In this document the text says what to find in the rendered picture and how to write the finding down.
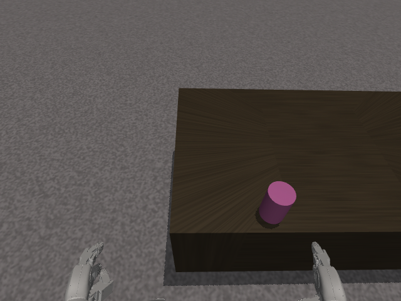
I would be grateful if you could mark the can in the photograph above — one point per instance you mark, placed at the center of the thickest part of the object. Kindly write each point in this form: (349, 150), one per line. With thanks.
(277, 201)

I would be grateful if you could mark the left robot hand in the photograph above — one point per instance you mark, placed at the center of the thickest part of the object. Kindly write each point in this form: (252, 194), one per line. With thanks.
(82, 276)

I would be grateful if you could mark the right robot hand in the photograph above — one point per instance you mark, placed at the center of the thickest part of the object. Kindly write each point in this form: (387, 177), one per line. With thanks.
(327, 281)

